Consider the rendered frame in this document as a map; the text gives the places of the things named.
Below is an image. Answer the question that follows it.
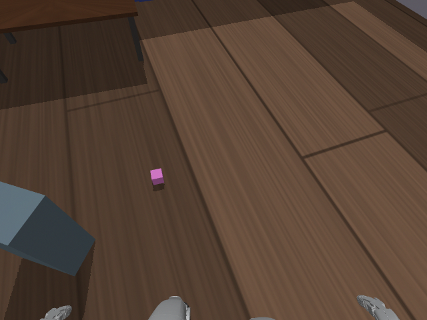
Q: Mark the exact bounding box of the coffee table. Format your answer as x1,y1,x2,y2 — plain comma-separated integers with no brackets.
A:
0,0,144,84

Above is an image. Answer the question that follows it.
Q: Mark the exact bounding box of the left robot hand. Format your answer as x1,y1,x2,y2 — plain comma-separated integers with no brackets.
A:
40,305,72,320

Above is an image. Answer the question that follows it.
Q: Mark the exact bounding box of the right robot hand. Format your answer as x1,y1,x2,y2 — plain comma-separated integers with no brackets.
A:
357,295,399,320

